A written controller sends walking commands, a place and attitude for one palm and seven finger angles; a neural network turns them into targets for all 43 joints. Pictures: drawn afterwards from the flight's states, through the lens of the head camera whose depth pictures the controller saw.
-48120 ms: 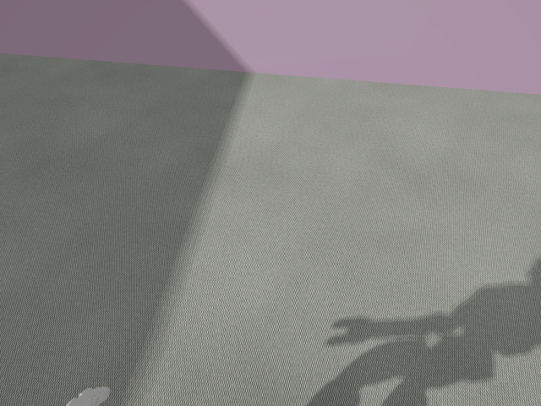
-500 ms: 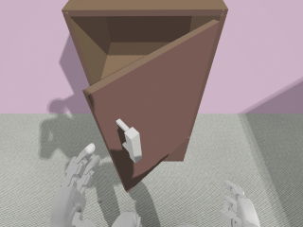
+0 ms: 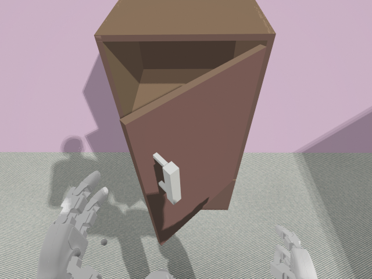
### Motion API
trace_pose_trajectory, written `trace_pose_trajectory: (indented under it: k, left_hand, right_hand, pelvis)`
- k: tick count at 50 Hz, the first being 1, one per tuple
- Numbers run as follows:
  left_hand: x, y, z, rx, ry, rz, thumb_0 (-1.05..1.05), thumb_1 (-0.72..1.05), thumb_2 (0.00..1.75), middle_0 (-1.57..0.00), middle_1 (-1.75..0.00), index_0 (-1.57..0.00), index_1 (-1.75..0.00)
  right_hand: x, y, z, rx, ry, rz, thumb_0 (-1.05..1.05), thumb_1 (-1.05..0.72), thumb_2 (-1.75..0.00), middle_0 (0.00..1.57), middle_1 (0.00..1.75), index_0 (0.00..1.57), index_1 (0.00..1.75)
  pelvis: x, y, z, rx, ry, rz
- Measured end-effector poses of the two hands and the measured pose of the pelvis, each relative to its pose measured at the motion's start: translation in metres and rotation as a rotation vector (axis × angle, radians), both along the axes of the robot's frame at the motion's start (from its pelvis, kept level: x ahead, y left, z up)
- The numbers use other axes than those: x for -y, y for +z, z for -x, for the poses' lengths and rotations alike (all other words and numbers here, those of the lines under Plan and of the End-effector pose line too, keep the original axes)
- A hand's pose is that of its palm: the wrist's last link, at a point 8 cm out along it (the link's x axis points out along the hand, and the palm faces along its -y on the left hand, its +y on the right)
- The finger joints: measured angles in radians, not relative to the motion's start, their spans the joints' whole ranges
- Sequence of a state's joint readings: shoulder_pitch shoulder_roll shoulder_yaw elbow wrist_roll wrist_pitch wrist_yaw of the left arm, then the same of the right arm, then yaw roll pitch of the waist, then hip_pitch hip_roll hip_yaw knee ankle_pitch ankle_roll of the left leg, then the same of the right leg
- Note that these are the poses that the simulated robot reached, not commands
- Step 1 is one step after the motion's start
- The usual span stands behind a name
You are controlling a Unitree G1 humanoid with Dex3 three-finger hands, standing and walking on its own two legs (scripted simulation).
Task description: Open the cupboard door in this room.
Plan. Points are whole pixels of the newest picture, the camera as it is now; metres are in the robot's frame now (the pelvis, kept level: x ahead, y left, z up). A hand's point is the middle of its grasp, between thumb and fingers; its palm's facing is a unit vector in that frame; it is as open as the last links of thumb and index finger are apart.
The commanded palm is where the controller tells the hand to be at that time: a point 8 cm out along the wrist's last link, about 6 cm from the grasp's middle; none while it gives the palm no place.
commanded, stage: draw the hand back to the body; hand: left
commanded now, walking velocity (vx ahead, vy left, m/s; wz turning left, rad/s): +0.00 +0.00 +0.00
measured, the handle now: (166, 178) +0.32 +0.07 +0.06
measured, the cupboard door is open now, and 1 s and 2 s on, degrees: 43 43 43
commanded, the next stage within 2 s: step back with the hand held close in 1.24 s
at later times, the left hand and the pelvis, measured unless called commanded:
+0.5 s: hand (50, 207) +0.20 +0.23 +0.16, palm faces +0.25 -0.90 -0.36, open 13.5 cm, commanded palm +0.15 +0.28 +0.19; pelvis +0.03 +0.02 +0.05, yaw -1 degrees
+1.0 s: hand (10, 154) +0.24 +0.27 +0.23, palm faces +0.42 -0.81 -0.40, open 8.0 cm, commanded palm +0.19 +0.31 +0.24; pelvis +0.04 +0.02 +0.07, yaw -2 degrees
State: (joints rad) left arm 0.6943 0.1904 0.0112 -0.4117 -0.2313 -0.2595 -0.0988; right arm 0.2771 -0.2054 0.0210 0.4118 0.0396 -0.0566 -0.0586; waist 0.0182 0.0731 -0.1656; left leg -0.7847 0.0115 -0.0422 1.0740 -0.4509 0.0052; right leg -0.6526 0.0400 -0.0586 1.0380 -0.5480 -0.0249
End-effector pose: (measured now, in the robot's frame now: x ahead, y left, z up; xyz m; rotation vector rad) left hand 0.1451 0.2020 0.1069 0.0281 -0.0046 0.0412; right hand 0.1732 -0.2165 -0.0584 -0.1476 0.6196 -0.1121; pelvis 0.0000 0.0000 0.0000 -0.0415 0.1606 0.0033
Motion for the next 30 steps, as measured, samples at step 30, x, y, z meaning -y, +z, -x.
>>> trace_pose_trajectory:
  k: [30]
  left_hand:
    - [-0.079,0.092,-0.029,-0.010,0.257,-0.366,0.00,0.14,0.58,-0.18,-0.30,-0.18,-0.30]
  right_hand:
    - [-0.023,0.052,-0.023,-0.003,0.006,0.051,0.01,-0.91,-0.89,0.20,0.30,0.21,0.30]
  pelvis:
    - [-0.025,0.058,-0.032,0.156,-0.026,-0.017]
